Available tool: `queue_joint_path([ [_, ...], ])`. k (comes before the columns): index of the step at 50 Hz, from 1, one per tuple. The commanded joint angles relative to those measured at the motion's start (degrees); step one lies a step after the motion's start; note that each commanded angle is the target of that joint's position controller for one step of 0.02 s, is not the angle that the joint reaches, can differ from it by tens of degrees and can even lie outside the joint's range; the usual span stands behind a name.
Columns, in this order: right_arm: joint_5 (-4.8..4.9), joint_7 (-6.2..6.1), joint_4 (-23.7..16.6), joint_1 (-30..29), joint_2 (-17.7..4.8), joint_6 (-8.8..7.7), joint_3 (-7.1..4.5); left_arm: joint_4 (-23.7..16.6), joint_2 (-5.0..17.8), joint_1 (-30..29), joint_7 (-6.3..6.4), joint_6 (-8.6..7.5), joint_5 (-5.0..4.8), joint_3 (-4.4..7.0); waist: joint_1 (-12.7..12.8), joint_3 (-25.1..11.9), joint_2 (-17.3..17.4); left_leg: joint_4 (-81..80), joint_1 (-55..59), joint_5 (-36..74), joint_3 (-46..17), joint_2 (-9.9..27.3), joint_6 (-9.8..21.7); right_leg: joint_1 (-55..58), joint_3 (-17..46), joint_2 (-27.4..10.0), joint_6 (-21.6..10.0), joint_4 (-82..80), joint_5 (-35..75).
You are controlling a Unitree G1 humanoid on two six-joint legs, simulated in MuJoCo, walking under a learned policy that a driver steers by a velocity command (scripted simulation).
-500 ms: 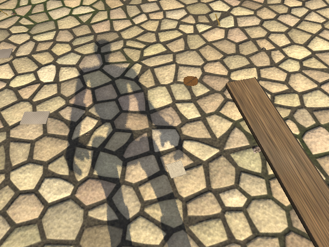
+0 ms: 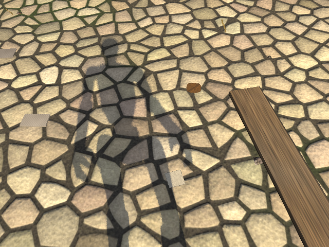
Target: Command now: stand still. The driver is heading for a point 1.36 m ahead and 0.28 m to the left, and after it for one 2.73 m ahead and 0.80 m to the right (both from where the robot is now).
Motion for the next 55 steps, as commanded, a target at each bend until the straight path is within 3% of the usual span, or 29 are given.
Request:
queue_joint_path([
  [1, -0.02, -0.27, -1.28, -0.43, -5.89, -0.35, -1.13, -0.65, 6.6, 2.57, 0.22, -0.29, 0.08, 1.04, -0.2, -3.18, -1.86, -0.54, 7.29, 15.0, -0.21, 0.81, 2.73, -4.92, 3.09, -4.18, -0.53, -4.95, 23.95],
  [25, -0.02, -0.79, 4.14, 3.48, -4.16, -0.51, -0.93, 1.65, 4.14, 8.18, 0.8, -0.33, 0.16, 0.39, -0.43, -0.04, -0.98, -2.21, 6.04, 10.4, -0.43, 0.59, 2.52, -7.38, 1.95, -3.04, -0.07, -7.65, 12.71],
  [26, 0.08, -0.82, 4.94, 4.89, -3.22, -0.39, -0.75, 2.49, 4.33, 10.41, 0.95, -0.19, -0.08, 0.6, 0.04, -2.26, -2.15, -0.16, 6.08, -0.41, 2.07, -1.54, 2.45, -6.18, 2.28, -2.88, -1.04, -9.38, 0.15],
  [27, 0.69, -0.75, 4.72, 4.4, -3.76, -0.42, -1.12, 2.05, 7.22, 11.17, 1.18, -0.02, -0.88, 1.61, 1.04, -0.43, -5.19, 5.38, 1.21, -14.42, 5.44, -4.44, 2.39, -6.33, 6.51, -5.05, -3.86, -12.03, -17.87],
  [28, 0.81, -0.36, 2.63, 0.19, -4.65, -1.01, -1.34, 1.48, 10.5, 12.96, 1.25, -0.3, -1.42, 2.72, 3.0, 3.85, -8.79, 12.35, -7.8, -18.38, 6.64, -4.65, 2.47, -6.36, 15.88, -11.66, -7.77, -17.34, -31.84],
  [29, 1.44, 0.33, -0.46, -4.88, -4.58, -2.16, -1.15, 0.53, 13.26, 12.29, 1.44, -1.15, -1.65, 3.82, 4.16, 8.73, -12.56, 20.92, -17.02, -14.71, 4.46, -0.68, 3.41, -6.19, 26.25, -20.51, -12.02, -23.38, -35.29],
  [30, 1.96, 0.91, -1.93, -6.96, -4.45, -3.41, -1.29, -0.39, 11.58, 11.27, 1.51, -2.42, -1.03, 3.58, 3.86, 11.65, -10.67, 27.15, -25.23, -14.17, 1.13, 2.66, 4.0, -3.07, 30.05, -23.63, -13.76, -24.8, -29.81],
  [31, 2.07, 1.43, -1.78, -5.53, -4.21, -4.59, -1.52, -0.85, 8.9, 10.94, 1.4, -3.54, -0.87, 3.08, 2.63, 11.93, -7.85, 30.31, -31.66, -12.22, -0.16, 4.6, 4.39, 2.18, 28.25, -23.34, -13.11, -23.45, -23.48],
  [33, 2.1, 2.4, -2.1, -4.32, -3.57, -6.79, -1.7, -1.59, 7.07, 11.26, 0.84, -4.54, -1.56, 2.84, 2.02, 9.15, -5.74, 25.76, -33.65, -8.22, -0.29, 6.72, 4.67, 7.57, 21.4, -20.8, -10.24, -21.42, -13.8],
  [35, 1.96, 3.01, -2.54, -5.2, -2.49, -7.82, -1.63, -2.66, 7.88, 11.45, 0.6, -4.54, -1.54, 3.08, 2.38, 5.98, -6.45, 17.13, -23.92, -4.98, 3.17, 4.86, 3.88, 4.25, 14.26, -16.79, -8.31, -21.1, -8.03],
  [38, 2.39, 3.75, -2.62, -3.09, -1.69, -7.52, -1.19, -4.0, 10.41, 10.87, 0.26, -4.63, -2.1, 3.8, 0.55, 6.07, -8.33, 10.61, -9.73, -3.64, 7.96, 2.02, 3.19, -5.45, 9.63, -15.74, -9.14, -20.78, -8.06],
  [40, 2.58, 3.52, -0.9, 4.21, -3.56, -7.13, -2.11, -4.8, 10.66, 9.59, 0.08, -4.78, -2.2, 3.84, -3.86, 4.93, -7.19, 8.18, 1.84, -2.26, 10.0, -0.36, 4.02, -10.73, 7.13, -15.04, -8.61, -15.55, -2.09],
  [41, 2.79, 3.1, 1.25, 12.6, -5.9, -7.07, -3.48, -5.39, 10.2, 8.26, -0.05, -4.88, -1.69, 3.56, -8.38, 1.14, -6.49, 7.72, 11.62, -2.99, 10.95, -2.34, 5.18, -13.46, 4.65, -13.39, -7.59, -6.33, 10.65],
  [42, 2.93, 2.7, 4.33, 25.15, -10.06, -7.32, -5.42, -6.79, 8.18, 5.53, -0.26, -4.95, -0.83, 2.86, -14.68, -5.48, -0.67, 5.83, 25.87, -6.6, 4.03, 1.48, 7.73, -20.78, -0.3, -9.42, -4.85, 15.0, 21.72],
  [43, 1.37, 2.82, 5.15, 32.38, -16.08, -7.64, -5.92, -10.39, -0.07, 5.84, -0.57, -6.08, -0.59, 0.84, -12.98, -11.1, 19.2, -7.28, 34.42, -32.46, -28.43, 16.89, 15.08, -36.8, -1.3, -0.86, -1.59, 41.84, -2.75],
  [44, -0.1, 3.82, 3.96, 27.47, -9.3, -9.04, -3.48, -12.26, 1.08, 3.81, -0.6, -7.59, -3.35, 1.15, -10.5, -9.81, 16.14, -17.54, 30.91, -42.5, -47.52, 20.93, 17.02, -44.75, 8.9, 1.15, -3.66, 53.14, -5.34],
  [45, 0.08, 4.15, 2.47, 20.81, -6.54, -9.63, -2.31, -13.97, 3.95, 1.1, -1.07, -8.44, -5.03, 1.59, -7.65, -3.44, 10.91, -16.28, 26.86, -38.63, -40.74, 22.01, 15.58, -51.5, 8.69, -3.15, -5.97, 56.91, -1.18],
  [46, 0.05, 4.58, 1.58, 17.45, -4.06, -9.83, -1.3, -14.46, 4.48, -0.11, -1.3, -8.7, -4.29, 1.4, -6.18, -2.02, 6.16, -15.32, 22.61, -30.06, -32.49, 19.7, 14.58, -50.33, 7.46, -6.14, -6.84, 55.65, 3.72],
  [47, -0.09, 4.86, 1.17, 14.78, -3.66, -9.49, -0.88, -14.24, 4.41, 0.12, -1.25, -8.41, -2.82, 1.68, -3.9, -0.9, 2.65, -15.71, 17.52, -24.07, -24.95, 16.95, 13.36, -47.7, 6.37, -8.92, -6.58, 51.84, 7.92],
  [48, -0.67, 4.88, 0.68, 12.85, -3.63, -9.3, -0.58, -14.51, 4.08, 1.33, -1.39, -7.54, -2.25, 1.9, -1.54, 0.52, 4.13, -16.6, 11.93, -21.02, -20.21, 15.18, 12.39, -44.06, 6.15, -10.75, -5.92, 48.34, 10.65],
  [50, -0.69, 4.48, 0.88, 13.7, -2.64, -8.97, -0.03, -13.81, 3.31, 2.71, -1.84, -5.5, -2.16, 1.91, 0.03, 2.68, 4.04, -19.34, 6.85, -16.76, -13.91, 12.5, 12.17, -42.09, 4.72, -11.95, -4.31, 45.89, 12.46],
  [52, -0.32, 3.69, 1.24, 16.05, -3.69, -9.08, -0.09, -14.93, 3.74, -0.7, -1.48, -4.68, -1.71, 2.04, -0.29, 5.73, 1.6, -22.0, 5.98, -10.54, -10.33, 11.9, 12.94, -45.65, 3.74, -11.98, -2.17, 41.17, 16.27],
  [55, -0.16, 2.29, 1.35, 20.6, -2.48, -8.78, 0.51, -18.16, 3.65, -10.27, -1.7, -5.27, -1.27, 2.02, -2.94, 7.97, -0.49, -24.43, 6.36, 1.87, -2.52, 9.04, 12.17, -46.75, -0.37, -10.4, -0.26, 28.38, 24.18],
])
Next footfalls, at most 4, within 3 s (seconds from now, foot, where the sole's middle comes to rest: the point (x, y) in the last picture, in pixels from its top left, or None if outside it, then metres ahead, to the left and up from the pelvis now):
0.84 left None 0.18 0.20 -0.77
1.34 right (179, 201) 0.70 -0.01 -0.77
1.84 left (131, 128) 1.12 0.24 -0.77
2.28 right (127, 74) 1.56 0.30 -0.77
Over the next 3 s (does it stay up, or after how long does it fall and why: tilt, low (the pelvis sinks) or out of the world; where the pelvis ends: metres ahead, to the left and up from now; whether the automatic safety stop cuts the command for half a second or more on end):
stays up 1.48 0.37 0.00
